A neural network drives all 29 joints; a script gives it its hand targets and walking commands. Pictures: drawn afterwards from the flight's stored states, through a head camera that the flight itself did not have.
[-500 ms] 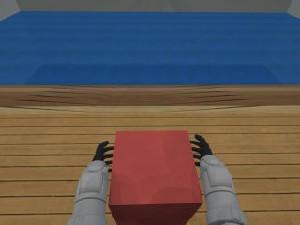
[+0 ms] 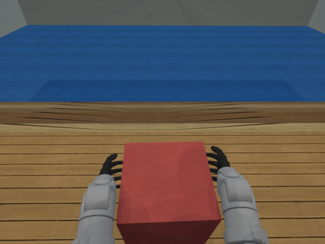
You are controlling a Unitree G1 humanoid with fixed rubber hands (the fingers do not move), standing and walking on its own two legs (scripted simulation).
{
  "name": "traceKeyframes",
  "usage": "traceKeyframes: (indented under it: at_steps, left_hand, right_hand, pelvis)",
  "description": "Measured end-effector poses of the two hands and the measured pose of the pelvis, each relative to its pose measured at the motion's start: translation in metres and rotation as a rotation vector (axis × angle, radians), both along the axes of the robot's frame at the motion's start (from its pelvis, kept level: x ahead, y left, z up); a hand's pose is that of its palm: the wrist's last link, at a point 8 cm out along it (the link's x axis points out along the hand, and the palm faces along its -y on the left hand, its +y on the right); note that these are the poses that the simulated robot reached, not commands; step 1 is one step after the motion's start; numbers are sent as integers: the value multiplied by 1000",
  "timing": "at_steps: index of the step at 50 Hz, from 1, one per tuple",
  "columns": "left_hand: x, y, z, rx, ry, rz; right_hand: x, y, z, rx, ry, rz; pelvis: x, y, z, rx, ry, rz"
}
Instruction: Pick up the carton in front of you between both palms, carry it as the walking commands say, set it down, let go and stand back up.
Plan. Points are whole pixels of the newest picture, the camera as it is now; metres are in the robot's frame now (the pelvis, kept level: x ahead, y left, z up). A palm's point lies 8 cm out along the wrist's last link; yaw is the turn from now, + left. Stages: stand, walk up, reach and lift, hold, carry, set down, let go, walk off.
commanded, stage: hold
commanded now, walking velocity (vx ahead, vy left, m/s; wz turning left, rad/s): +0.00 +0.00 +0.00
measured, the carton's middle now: (165, 198) +0.28 +0.00 -0.03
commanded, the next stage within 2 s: carry in 0.52 s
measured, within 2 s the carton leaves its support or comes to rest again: neither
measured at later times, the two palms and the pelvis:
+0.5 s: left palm (106, 180) +0.29 +0.15 +0.05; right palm (222, 173) +0.29 -0.15 +0.06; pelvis +0.00 +0.00 +0.00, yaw +0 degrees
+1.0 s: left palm (112, 141) +0.40 +0.15 +0.08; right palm (214, 135) +0.41 -0.15 +0.08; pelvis +0.13 -0.01 -0.01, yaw -2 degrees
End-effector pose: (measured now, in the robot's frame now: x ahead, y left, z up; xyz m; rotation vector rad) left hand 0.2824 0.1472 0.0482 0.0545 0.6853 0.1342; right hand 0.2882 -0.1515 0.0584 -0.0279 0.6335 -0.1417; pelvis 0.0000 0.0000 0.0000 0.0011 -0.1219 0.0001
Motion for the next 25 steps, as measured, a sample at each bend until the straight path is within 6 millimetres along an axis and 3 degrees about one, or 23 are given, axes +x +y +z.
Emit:
traceKeyframes:
  at_steps: [12, 25]
  left_hand:
    - [-1, 2, 0, -5, 0, 7]
    - [3, 1, 1, -1, 1, 1]
  right_hand:
    - [-2, 2, 0, 5, -1, -10]
    - [0, 2, 1, 2, -3, -13]
  pelvis:
    - [-8, 3, -2, 0, -3, -3]
    - [-5, 5, -1, 1, 1, -7]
